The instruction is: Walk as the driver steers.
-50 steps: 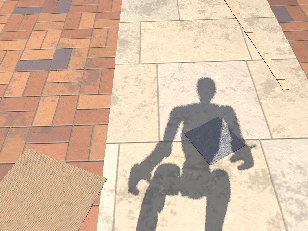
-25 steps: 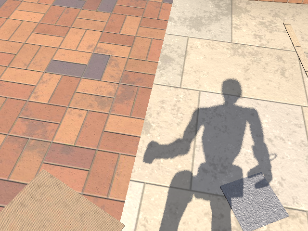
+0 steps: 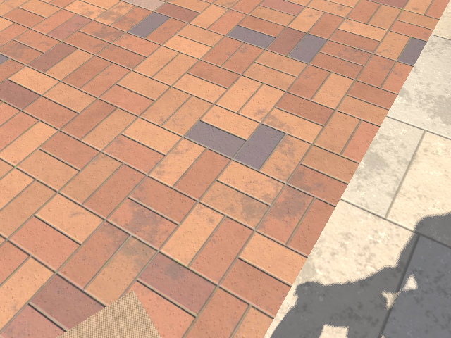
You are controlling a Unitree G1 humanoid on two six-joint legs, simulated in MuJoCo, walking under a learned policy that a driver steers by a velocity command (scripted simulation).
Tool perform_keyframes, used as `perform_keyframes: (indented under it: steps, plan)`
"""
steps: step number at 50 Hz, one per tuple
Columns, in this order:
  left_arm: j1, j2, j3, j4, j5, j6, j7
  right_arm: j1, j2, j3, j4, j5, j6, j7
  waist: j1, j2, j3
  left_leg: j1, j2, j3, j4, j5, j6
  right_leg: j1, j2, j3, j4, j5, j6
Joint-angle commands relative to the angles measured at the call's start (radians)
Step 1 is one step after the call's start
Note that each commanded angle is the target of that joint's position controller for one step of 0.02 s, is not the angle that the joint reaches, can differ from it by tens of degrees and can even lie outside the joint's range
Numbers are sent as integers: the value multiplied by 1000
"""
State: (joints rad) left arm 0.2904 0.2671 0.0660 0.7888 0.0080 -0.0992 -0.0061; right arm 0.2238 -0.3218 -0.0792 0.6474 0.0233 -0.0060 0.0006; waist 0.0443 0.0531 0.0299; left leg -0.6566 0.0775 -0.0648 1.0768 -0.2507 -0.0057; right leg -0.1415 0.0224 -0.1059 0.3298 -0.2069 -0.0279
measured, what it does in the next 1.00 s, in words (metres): walks ahead: left foot, then right foot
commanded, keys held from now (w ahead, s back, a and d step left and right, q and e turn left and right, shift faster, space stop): w+q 0.14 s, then w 0.20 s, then w+e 0.66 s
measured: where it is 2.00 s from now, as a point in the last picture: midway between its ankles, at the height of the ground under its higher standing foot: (277, 166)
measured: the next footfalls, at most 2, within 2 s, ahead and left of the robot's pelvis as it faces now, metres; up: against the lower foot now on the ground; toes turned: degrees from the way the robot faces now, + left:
left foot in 0.26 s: +0.30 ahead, +0.17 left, +0.00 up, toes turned +11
right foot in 0.80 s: +0.63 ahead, -0.02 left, +0.00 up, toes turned -3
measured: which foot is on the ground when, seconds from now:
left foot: up 0.00-0.24, down 0.26-0.82, up 0.84-1.00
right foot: down 0.00-0.26, up 0.28-0.78, down 0.80-1.00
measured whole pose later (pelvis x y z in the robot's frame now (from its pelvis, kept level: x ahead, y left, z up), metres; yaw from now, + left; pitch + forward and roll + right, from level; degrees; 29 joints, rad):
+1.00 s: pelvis +0.57 +0.05 +0.00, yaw -8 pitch +2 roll +0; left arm 0.27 0.29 0.06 0.72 -0.01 -0.05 -0.02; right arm 0.18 -0.30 -0.05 0.70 -0.01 -0.10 0.00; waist 0.02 0.02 0.04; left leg -0.56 0.08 -0.07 1.09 -0.34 -0.02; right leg -0.28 0.11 0.04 0.41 -0.16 -0.10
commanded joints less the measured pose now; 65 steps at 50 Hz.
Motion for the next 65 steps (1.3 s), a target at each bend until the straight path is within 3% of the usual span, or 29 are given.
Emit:
perform_keyframes:
  steps: [1,4,8,10,12,13,14,15,16,18,20,23,29,34,38,40,41,42,43,44,45,47,50,54,58,62,63,64,65]
  plan:
    - [-69,157,38,-56,-2,-15,5,-28,-24,-1,-75,-1,-14,11,-18,-123,-1,-71,41,-21,-120,141,-8,56,-276,137,-176,246,-157]
    - [-46,178,41,-35,-9,-4,10,-128,-6,9,-96,-1,-26,31,21,-112,23,-23,25,35,-294,265,5,76,-260,40,-173,273,-131]
    - [11,213,52,1,-31,16,9,-217,-8,10,-138,2,-27,52,39,-110,53,6,1,81,-418,206,46,169,-300,-8,-143,346,-111]
    - [19,240,58,13,-43,27,9,-194,-31,-3,-146,-5,-25,53,1,-130,25,98,-52,119,-454,98,87,210,-313,-30,-53,621,-102]
    - [6,245,54,20,-48,37,13,24,-97,-44,-90,-10,-21,44,-137,-125,-102,425,-132,160,-539,128,145,159,-279,-84,228,846,-68]
    - [18,204,35,14,-29,33,17,191,-159,-72,-43,-7,-13,27,-211,-77,-191,724,-82,60,-530,174,179,-45,-242,-96,474,648,-31]
    - [129,65,-15,-36,10,15,1,209,-286,-86,-35,-5,-19,16,-107,209,-309,1085,219,-477,-573,76,356,-487,-74,-64,877,-246,37]
    - [71,133,-7,-20,-22,-14,-9,247,-207,-62,-54,-4,-30,20,-170,124,-467,1107,302,-739,-732,-44,413,-570,-29,158,1030,-395,37]
    - [-46,193,13,-56,-64,-25,-14,199,-162,-45,-40,-15,-42,26,-183,71,-306,1004,263,-572,-753,5,355,-655,-75,174,1050,-320,23]
    - [-92,170,6,-57,-37,-28,-3,67,-97,-23,-36,-16,-53,25,-107,-3,-134,722,191,-334,-771,187,289,-602,-155,158,907,-174,14]
    - [-28,159,10,-29,-33,1,-7,11,-57,-9,-39,-33,-66,24,-47,16,-102,567,157,-227,-837,274,274,-478,-186,173,849,-102,22]
    - [-23,111,2,-17,-31,37,-3,10,-76,-15,-2,-34,-93,20,-27,-5,-48,487,155,-107,-918,324,273,-487,-186,177,772,-12,50]
    - [-169,79,-6,-55,-29,31,-18,33,-88,-15,50,-38,-103,2,-81,-10,25,514,105,108,-965,314,192,-509,-130,163,431,338,49]
    - [-288,60,-18,-120,-28,26,-49,109,-110,-25,108,-22,-79,-6,-133,-27,65,709,167,156,-915,400,174,-581,-105,118,284,293,6]
    - [-230,106,4,-151,-25,33,-68,85,-155,-38,109,-14,-42,-27,-68,39,-21,811,185,204,-689,945,128,-454,-13,14,277,68,-62]
    - [30,197,55,-101,-27,40,-52,61,-156,-33,99,-13,-31,-42,80,19,-166,666,130,247,-315,986,73,-64,44,26,209,111,-131]
    - [155,313,90,-88,-24,49,-31,132,-82,-7,60,-34,-49,-39,82,-167,-298,291,32,251,64,528,12,335,-188,410,217,113,-266]
    - [127,308,79,-105,-36,40,-32,158,-11,25,44,-44,-86,-18,29,-272,-423,-10,-167,63,326,-319,-25,553,-362,920,50,-3,-419]
    - [135,234,57,-108,-29,38,-31,50,-94,5,26,-5,-118,4,90,-183,-386,-123,-99,-69,365,-286,2,547,-338,853,-2,-74,-365]
    - [92,198,48,-111,-27,34,-27,-18,-100,8,-1,16,-135,11,77,-132,-251,-155,-54,-50,303,-207,22,416,-303,709,-13,-48,-321]
    - [27,179,41,-121,-27,34,-26,-39,-90,10,-4,-2,-141,6,28,-48,-150,-124,-14,-37,193,-148,23,251,-261,608,-27,43,-292]
    - [-53,139,26,-153,-11,34,-18,-18,-101,-3,2,-31,-123,0,-39,-76,-83,5,23,-31,84,-93,2,44,-208,508,-71,204,-280]
    - [-65,165,35,-157,-15,31,-4,0,-65,6,2,-39,-94,-6,-65,-91,-58,57,20,5,-59,-41,-49,-95,-172,417,-104,317,-284]
    - [-22,193,45,-140,-29,42,15,-152,-19,28,-30,-38,-95,-3,-6,-122,-36,143,-34,27,-383,249,-78,-176,-92,328,-86,219,-213]
    - [46,191,47,-117,-37,57,20,-230,-54,17,-51,-15,-109,13,26,-146,-46,197,-72,-6,-540,306,-67,-102,-125,425,-18,88,-182]
    - [24,160,42,-126,-29,64,21,-100,-105,-16,-22,-14,-127,15,-62,-180,-75,375,-70,-3,-620,194,5,-59,-126,507,140,72,-127]
    - [25,107,23,-137,-22,60,17,10,-142,-30,-9,-30,-133,7,-116,-137,-165,566,19,-73,-614,157,54,-117,-72,454,322,53,-91]
    - [121,34,0,-161,-25,53,17,128,-225,-50,3,-52,-129,0,-110,83,-314,907,245,-402,-652,19,173,-376,56,316,658,-208,-23]
    - [163,72,-2,-179,-45,46,17,184,-225,-55,36,-35,-115,11,-99,301,-345,984,362,-764,-762,-270,260,-608,47,267,884,-406,2]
